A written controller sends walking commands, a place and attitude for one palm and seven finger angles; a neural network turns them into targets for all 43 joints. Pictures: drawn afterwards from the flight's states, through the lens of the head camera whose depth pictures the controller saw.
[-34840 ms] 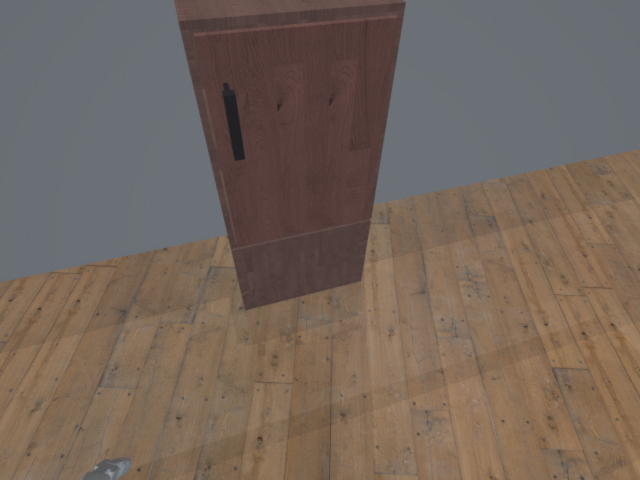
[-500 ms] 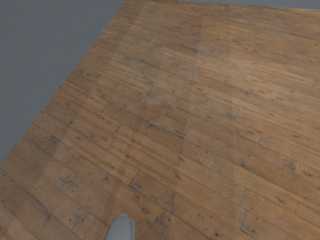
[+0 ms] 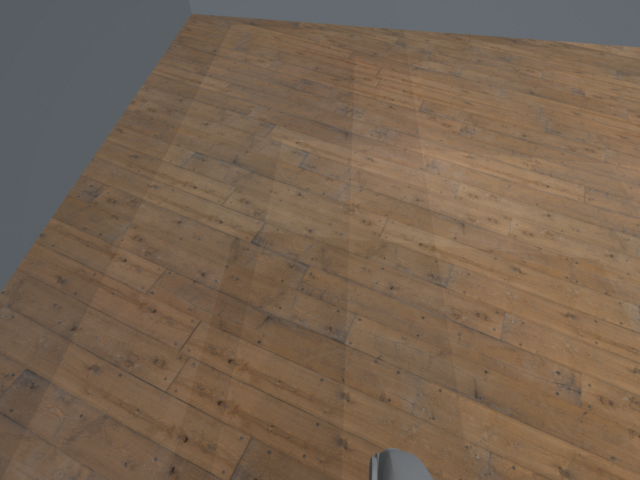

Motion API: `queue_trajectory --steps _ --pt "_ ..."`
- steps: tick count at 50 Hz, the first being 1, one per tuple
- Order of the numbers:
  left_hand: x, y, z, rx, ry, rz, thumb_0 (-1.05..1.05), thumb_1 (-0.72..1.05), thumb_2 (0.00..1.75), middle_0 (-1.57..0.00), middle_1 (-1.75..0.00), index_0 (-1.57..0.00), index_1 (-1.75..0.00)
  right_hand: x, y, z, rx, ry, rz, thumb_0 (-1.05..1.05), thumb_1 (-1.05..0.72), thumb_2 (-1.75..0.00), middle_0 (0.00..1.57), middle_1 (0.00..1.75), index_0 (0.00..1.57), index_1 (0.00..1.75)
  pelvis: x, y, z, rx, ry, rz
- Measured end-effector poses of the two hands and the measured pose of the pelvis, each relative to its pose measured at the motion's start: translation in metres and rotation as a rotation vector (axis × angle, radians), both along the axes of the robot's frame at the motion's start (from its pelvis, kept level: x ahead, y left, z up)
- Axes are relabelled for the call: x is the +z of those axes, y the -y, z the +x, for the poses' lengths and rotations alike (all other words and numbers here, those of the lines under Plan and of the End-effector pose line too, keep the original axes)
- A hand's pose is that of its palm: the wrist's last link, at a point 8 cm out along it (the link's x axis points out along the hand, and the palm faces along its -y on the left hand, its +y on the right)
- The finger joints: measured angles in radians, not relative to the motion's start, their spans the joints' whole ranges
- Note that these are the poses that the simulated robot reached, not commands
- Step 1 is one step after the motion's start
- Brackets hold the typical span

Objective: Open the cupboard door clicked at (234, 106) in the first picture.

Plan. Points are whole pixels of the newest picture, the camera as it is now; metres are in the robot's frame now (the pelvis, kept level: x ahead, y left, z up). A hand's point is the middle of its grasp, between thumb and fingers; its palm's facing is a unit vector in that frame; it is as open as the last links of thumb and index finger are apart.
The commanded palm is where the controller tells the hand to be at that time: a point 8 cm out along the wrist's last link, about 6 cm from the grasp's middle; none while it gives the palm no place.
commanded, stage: walk to a spot facing it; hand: left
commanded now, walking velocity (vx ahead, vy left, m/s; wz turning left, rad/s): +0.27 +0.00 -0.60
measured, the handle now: out of the picture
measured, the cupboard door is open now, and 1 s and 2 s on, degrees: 39 39 39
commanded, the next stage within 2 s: turn to face it in 0.10 s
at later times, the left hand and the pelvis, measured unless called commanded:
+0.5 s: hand (276, 345) +0.34 +0.10 -0.16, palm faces -0.05 -0.98 -0.20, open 7.1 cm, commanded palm none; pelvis +0.22 -0.07 +0.00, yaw -2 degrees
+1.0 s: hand (237, 345) +0.34 +0.17 -0.16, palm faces +0.23 -0.93 -0.28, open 7.4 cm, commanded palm none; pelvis +0.29 -0.06 -0.01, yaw +13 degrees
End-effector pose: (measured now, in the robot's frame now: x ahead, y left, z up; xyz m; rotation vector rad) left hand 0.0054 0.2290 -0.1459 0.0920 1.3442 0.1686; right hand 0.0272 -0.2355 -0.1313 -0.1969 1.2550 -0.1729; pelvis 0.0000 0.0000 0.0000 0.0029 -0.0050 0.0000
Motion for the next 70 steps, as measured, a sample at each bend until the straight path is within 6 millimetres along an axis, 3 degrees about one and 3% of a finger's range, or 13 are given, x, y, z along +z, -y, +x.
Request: queue_trajectory --steps 5,10,13,16,21,25,31,37,46,54,62,66,70 --pt "0.01 -0.002 0.125 -0.122 0.131 0.022 0.0 0.91 0.9 -0.19 -0.3 -0.19 -0.29 -0.001 0.006 -0.034 -0.118 -0.17 0.005 0.0 -0.93 -0.9 0.2 0.3 0.2 0.3 0.0 0.003 0.048 -0.058 0.0 -0.002" --pt "0.009 0.022 0.241 -0.255 0.212 0.039 0.0 0.91 0.9 -0.19 -0.3 -0.19 -0.29 -0.01 0.005 -0.046 -0.232 -0.298 0.042 0.0 -0.92 -0.9 0.2 0.3 0.19 0.3 -0.012 0.02 0.102 -0.112 -0.007 0.004" --pt "0.004 0.043 0.298 -0.303 0.277 0.054 0.0 0.91 0.9 -0.19 -0.3 -0.19 -0.29 -0.022 0.007 -0.036 -0.271 -0.366 0.078 0.0 -0.91 -0.9 0.2 0.3 0.19 0.3 -0.026 0.038 0.137 -0.124 -0.005 0.016" --pt "0.004 0.061 0.323 -0.301 0.301 0.057 0.0 0.91 0.9 -0.19 -0.3 -0.2 -0.29 -0.026 0.015 -0.001 -0.295 -0.361 0.1 0.01 -0.91 -0.9 0.2 0.3 0.19 0.3 -0.025 0.05 0.161 -0.128 0.006 0.015" --pt "0.01 0.083 0.321 -0.261 0.221 0.027 0.0 0.91 0.89 -0.2 -0.3 -0.2 -0.29 -0.019 0.031 0.096 -0.245 -0.215 0.104 0.01 -0.91 -0.9 0.2 0.3 0.19 0.3 -0.006 0.062 0.194 -0.085 0.003 0.011" --pt "0.016 0.078 0.329 -0.164 0.235 0.04 -0.03 0.96 0.89 -0.2 -0.3 -0.2 -0.3 -0.015 0.037 0.167 -0.158 -0.127 0.105 0.01 -0.92 -0.9 0.2 0.3 0.19 0.3 0.0 0.065 0.216 -0.032 -0.006 0.008" --pt "0.007 0.057 0.327 -0.06 0.207 0.043 -0.03 0.95 0.89 -0.2 -0.3 -0.2 -0.3 -0.011 0.052 0.241 -0.041 -0.092 0.047 0.02 -0.94 -0.9 0.2 0.3 0.19 0.3 -0.004 0.058 0.245 0.047 -0.003 -0.005" --pt "-0.024 0.027 0.306 0.035 0.105 0.036 -0.01 0.93 0.89 -0.2 -0.3 -0.2 -0.29 -0.016 0.05 0.313 0.073 0.005 -0.019 0.01 -0.93 -0.9 0.2 0.3 0.19 0.3 -0.025 0.039 0.27 0.115 -0.009 -0.014" --pt "0.004 0.009 0.307 0.117 0.09 0.105 0.0 0.91 0.89 -0.2 -0.3 -0.2 -0.29 -0.007 0.046 0.36 0.189 0.011 -0.012 0.0 -0.91 -0.9 0.2 0.3 0.2 0.3 -0.009 0.047 0.282 0.188 -0.035 -0.016" --pt "0.02 0.036 0.313 0.179 0.169 0.18 0.0 0.91 0.9 -0.2 -0.3 -0.2 -0.29 -0.025 0.073 0.4 0.262 0.016 0.041 0.0 -0.9 -0.9 0.21 0.3 0.2 0.3 -0.016 0.086 0.294 0.291 -0.034 -0.002" --pt "0.03 0.082 0.271 0.299 0.11 0.162 0.0 0.91 0.89 -0.2 -0.3 -0.2 -0.29 -0.011 0.084 0.453 0.37 0.029 0.045 0.01 -0.91 -0.9 0.2 0.3 0.19 0.3 -0.001 0.106 0.303 0.415 -0.015 0.043" --pt "0.024 0.098 0.248 0.368 0.081 0.128 0.0 0.91 0.89 -0.2 -0.3 -0.2 -0.29 -0.002 0.072 0.477 0.449 0.038 0.038 0.01 -0.91 -0.9 0.2 0.3 0.19 0.3 0.002 0.11 0.306 0.477 -0.019 0.052" --pt "0.013 0.105 0.217 0.451 0.051 0.102 0.0 0.91 0.89 -0.2 -0.3 -0.2 -0.3 0.001 0.046 0.501 0.548 0.058 0.027 0.01 -0.91 -0.9 0.2 0.3 0.19 0.3 -0.002 0.107 0.303 0.536 -0.018 0.042"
